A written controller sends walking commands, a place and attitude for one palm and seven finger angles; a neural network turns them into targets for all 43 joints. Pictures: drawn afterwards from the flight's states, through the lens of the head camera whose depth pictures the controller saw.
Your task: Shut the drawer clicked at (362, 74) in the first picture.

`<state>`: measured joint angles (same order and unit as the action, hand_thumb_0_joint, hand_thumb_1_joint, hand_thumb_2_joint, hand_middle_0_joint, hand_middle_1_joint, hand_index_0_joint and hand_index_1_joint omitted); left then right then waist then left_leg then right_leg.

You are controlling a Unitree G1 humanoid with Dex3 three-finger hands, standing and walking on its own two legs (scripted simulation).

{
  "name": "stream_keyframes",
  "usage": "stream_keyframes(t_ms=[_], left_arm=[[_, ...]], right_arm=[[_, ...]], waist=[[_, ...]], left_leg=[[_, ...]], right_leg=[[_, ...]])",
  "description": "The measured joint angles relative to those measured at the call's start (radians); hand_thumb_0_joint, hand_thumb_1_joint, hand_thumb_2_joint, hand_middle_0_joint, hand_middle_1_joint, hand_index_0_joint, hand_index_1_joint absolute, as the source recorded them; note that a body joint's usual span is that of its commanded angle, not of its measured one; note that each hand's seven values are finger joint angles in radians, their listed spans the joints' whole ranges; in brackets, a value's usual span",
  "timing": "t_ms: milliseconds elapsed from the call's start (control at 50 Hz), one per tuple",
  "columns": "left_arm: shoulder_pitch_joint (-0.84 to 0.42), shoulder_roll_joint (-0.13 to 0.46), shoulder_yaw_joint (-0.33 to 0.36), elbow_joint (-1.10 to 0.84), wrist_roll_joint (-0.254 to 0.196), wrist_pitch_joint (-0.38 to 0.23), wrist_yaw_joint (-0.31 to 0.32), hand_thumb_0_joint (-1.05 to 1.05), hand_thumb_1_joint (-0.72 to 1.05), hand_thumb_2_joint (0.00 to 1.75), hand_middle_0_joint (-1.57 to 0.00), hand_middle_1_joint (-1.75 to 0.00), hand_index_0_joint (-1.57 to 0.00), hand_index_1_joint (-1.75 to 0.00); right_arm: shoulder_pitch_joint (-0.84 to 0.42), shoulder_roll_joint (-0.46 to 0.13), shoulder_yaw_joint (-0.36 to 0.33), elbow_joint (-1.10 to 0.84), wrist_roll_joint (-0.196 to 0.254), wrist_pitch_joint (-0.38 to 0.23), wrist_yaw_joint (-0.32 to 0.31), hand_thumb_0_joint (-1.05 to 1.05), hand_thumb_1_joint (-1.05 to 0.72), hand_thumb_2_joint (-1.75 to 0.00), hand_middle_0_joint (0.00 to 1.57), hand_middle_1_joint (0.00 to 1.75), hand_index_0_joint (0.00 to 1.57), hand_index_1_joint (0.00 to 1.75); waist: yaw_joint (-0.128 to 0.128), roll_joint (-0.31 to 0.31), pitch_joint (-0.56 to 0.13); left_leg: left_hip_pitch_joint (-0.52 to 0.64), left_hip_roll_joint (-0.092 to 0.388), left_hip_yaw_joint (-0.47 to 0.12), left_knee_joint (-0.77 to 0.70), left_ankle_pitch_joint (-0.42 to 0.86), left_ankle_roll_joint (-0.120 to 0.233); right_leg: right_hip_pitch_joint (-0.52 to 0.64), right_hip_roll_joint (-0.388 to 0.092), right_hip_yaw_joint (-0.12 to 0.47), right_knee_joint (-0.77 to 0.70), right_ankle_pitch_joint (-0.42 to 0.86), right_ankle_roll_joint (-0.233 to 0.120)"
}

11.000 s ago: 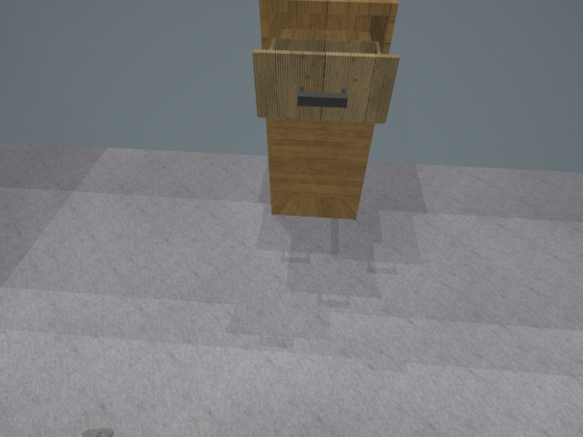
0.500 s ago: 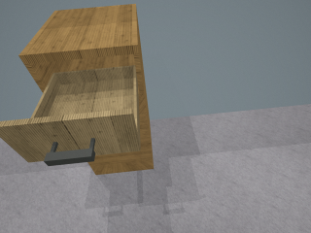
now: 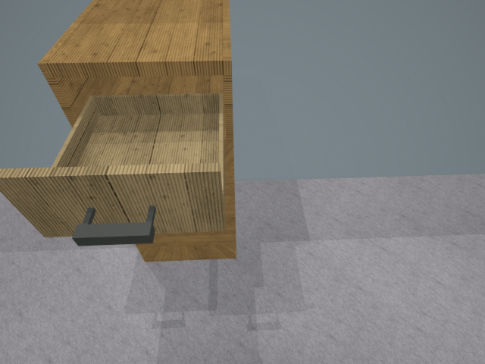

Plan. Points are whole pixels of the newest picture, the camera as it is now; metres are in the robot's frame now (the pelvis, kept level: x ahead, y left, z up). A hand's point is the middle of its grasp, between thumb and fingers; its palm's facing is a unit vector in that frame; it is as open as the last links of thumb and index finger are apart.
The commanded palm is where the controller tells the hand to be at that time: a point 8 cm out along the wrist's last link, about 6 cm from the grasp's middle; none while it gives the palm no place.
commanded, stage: shuffle to correct the standing spot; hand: left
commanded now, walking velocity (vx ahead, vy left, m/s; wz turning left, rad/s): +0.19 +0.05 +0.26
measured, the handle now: (118, 222) +0.33 +0.24 +0.04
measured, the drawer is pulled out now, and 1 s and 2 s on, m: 0.30 0.30 0.30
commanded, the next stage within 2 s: come to a stop and stand still in 0.12 s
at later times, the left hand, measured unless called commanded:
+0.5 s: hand out of the picture +0.03 +0.20 -0.18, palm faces +0.14 -0.97 -0.20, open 7.4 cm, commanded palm none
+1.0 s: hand out of the picture +0.09 +0.20 -0.16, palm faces +0.10 -0.97 -0.23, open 7.3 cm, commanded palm none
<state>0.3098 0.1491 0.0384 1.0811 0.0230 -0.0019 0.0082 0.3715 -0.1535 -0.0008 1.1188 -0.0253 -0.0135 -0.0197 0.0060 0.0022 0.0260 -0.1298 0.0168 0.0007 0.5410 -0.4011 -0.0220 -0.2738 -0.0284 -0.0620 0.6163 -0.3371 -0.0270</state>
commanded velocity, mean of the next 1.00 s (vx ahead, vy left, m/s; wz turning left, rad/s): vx -0.01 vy -0.01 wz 0.03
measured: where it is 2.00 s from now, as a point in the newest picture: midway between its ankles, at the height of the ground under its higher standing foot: outside the picture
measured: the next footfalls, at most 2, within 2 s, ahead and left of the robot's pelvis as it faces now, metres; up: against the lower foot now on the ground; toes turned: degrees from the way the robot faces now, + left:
left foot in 0.38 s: +0.12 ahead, +0.16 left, +0.00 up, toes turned +7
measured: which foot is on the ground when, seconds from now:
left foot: down 0.00-0.14, up 0.16-0.36, down 0.38-1.00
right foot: down 0.00-1.00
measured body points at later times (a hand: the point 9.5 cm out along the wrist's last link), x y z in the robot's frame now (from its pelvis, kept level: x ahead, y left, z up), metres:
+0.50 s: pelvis +0.06 +0.03 -0.01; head +0.09 +0.03 +0.44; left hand +0.03 +0.25 -0.16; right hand +0.15 -0.20 -0.16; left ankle +0.10 +0.17 -0.73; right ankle +0.03 -0.08 -0.72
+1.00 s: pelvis +0.08 +0.02 +0.01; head +0.10 +0.01 +0.46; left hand +0.08 +0.25 -0.14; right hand +0.11 -0.20 -0.15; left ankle +0.09 +0.17 -0.72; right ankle +0.05 -0.07 -0.73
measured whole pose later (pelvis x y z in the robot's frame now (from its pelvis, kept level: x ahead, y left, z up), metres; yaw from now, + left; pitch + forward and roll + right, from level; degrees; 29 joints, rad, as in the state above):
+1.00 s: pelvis +0.08 +0.02 +0.01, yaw +4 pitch +0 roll +0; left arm 0.26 0.16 0.01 1.05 0.02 -0.02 0.04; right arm 0.25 -0.17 -0.02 1.09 -0.01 0.01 -0.02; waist 0.01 0.01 0.04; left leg -0.28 0.07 0.05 0.52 -0.23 -0.03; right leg -0.18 0.01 -0.06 0.49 -0.32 -0.03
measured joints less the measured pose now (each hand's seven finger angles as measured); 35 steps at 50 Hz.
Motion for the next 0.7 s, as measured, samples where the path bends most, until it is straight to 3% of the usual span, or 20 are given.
stream_keyframes(t_ms=[80,120,140,200,240,280,340,380,460,500,540,620,700], left_arm=[[0.002,0.008,0.004,-0.001,0.001,0.004,-0.007,0.01,0.91,0.9,-0.2,-0.29,-0.2,-0.3],[-0.013,0.012,0.008,-0.016,-0.003,-0.011,-0.012,0.01,0.91,0.9,-0.2,-0.29,-0.2,-0.3],[-0.022,0.015,0.011,-0.028,-0.002,-0.027,-0.013,0.01,0.91,0.9,-0.2,-0.29,-0.2,-0.3],[-0.034,-0.002,0.008,-0.051,-0.001,-0.07,-0.002,0.01,0.91,0.9,-0.2,-0.29,-0.2,-0.3],[-0.019,-0.011,0.006,-0.052,0.006,-0.075,0.008,0.01,0.91,0.9,-0.2,-0.29,-0.2,-0.3],[-0.001,-0.01,0.005,-0.04,0.01,-0.065,0.011,0.01,0.91,0.9,-0.2,-0.29,-0.2,-0.3],[0.023,-0.01,0.001,-0.017,0.006,-0.037,0.008,0.01,0.9,0.9,-0.2,-0.29,-0.2,-0.3],[0.046,-0.02,-0.005,-0.011,0.0,-0.016,0.006,0.01,0.9,0.9,-0.2,-0.29,-0.2,-0.3],[0.02,0.008,-0.003,0.006,-0.004,0.019,0.016,0.01,0.91,0.9,-0.2,-0.29,-0.2,-0.3],[-0.001,0.013,-0.006,0.001,-0.008,0.014,0.014,0.01,0.91,0.9,-0.2,-0.29,-0.2,-0.3],[-0.014,0.016,-0.01,-0.013,-0.007,-0.001,0.013,0.01,0.91,0.9,-0.2,-0.29,-0.2,-0.3],[-0.019,0.003,-0.022,-0.033,-0.002,-0.014,0.014,0.01,0.91,0.9,-0.2,-0.29,-0.2,-0.3],[-0.026,-0.003,-0.024,-0.046,0.001,-0.008,0.02,0.01,0.91,0.9,-0.2,-0.29,-0.2,-0.3]], right_arm=[[0.042,0.012,0.0,-0.007,-0.001,-0.023,-0.007,0.01,-0.91,-0.9,0.19,0.3,0.2,0.3],[0.061,0.021,0.005,-0.006,0.002,-0.026,-0.011,0.01,-0.91,-0.9,0.19,0.3,0.2,0.3],[0.068,0.027,0.007,-0.005,0.007,-0.025,-0.01,0.01,-0.91,-0.9,0.19,0.3,0.2,0.3],[0.043,0.02,-0.005,0.007,0.009,0.0,0.001,0.01,-0.91,-0.9,0.2,0.3,0.2,0.3],[0.002,0.011,-0.017,-0.004,0.006,0.015,0.013,0.01,-0.91,-0.9,0.2,0.3,0.2,0.3],[-0.047,0.009,-0.025,-0.032,0.008,0.016,0.022,0.01,-0.91,-0.9,0.2,0.3,0.2,0.3],[-0.106,-0.006,-0.03,-0.075,0.003,-0.005,0.013,0.02,-0.93,-0.9,0.2,0.3,0.2,0.3],[-0.118,-0.038,-0.031,-0.105,0.001,-0.031,0.008,0.03,-0.94,-0.9,0.2,0.3,0.2,0.3],[-0.165,-0.016,-0.022,-0.107,-0.005,-0.024,-0.008,0.02,-0.93,-0.9,0.19,0.3,0.2,0.3],[-0.183,-0.009,-0.014,-0.102,-0.002,-0.018,-0.012,0.02,-0.93,-0.9,0.19,0.3,0.2,0.3],[-0.199,-0.003,-0.013,-0.098,0.005,-0.007,-0.012,0.01,-0.92,-0.9,0.19,0.3,0.2,0.3],[-0.217,-0.005,-0.028,-0.098,0.015,0.02,-0.009,0.01,-0.92,-0.9,0.2,0.3,0.2,0.3],[-0.214,-0.006,-0.034,-0.095,0.016,0.029,-0.007,0.01,-0.92,-0.9,0.2,0.3,0.2,0.3]], waist=[[-0.015,0.0,0.003],[-0.021,0.008,0.012],[-0.02,0.004,0.017],[-0.002,0.03,0.03],[0.003,0.029,0.027],[0.001,0.006,0.023],[0.002,-0.023,0.028],[0.004,0.006,0.017],[0.009,-0.045,0.021],[0.015,-0.043,0.026],[0.021,-0.035,0.03],[0.014,0.006,0.018],[0.01,0.012,0.015]], left_leg=[[0.004,-0.014,-0.013,0.013,-0.023,0.015],[-0.006,-0.02,-0.034,0.041,-0.036,0.019],[-0.04,-0.028,-0.031,0.107,-0.043,0.028],[-0.197,-0.023,-0.003,0.446,-0.132,0.039],[-0.28,-0.008,0.025,0.531,-0.128,0.039],[-0.312,0.012,0.055,0.443,-0.074,0.036],[-0.264,0.024,0.086,0.176,0.1,0.022],[-0.227,0.051,0.066,0.061,0.183,0.036],[-0.229,0.028,0.089,0.095,0.133,0.012],[-0.212,0.024,0.087,0.057,0.156,0.001],[-0.203,0.023,0.085,0.04,0.167,-0.006],[-0.186,0.037,0.067,0.007,0.176,-0.012],[-0.17,0.034,0.056,-0.01,0.187,-0.015]], right_leg=[[-0.033,0.002,-0.008,0.117,-0.122,-0.012],[-0.015,0.01,-0.021,0.065,-0.054,-0.023],[-0.007,0.001,-0.023,0.045,0.005,-0.033],[0.023,-0.011,-0.061,0.05,-0.053,-0.016],[0.053,-0.02,-0.069,0.009,-0.058,-0.002],[0.075,-0.035,-0.064,-0.028,-0.044,0.011],[0.095,-0.054,-0.045,-0.026,-0.056,0.03],[0.072,-0.036,-0.042,0.047,-0.112,0.036],[-0.008,-0.032,0.013,0.205,-0.222,0.025],[-0.01,-0.024,0.01,0.148,-0.173,0.026],[0.009,-0.016,0.011,0.043,-0.031,0.022],[0.03,0.005,-0.004,0.01,-0.036,-0.009],[0.043,0.011,-0.002,-0.003,-0.038,-0.014]])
